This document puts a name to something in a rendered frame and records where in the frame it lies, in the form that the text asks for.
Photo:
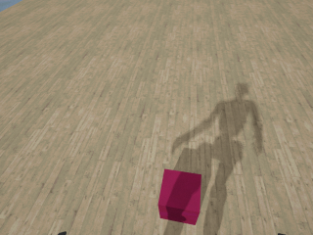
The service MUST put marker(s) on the carton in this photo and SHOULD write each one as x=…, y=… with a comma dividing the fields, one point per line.
x=180, y=196

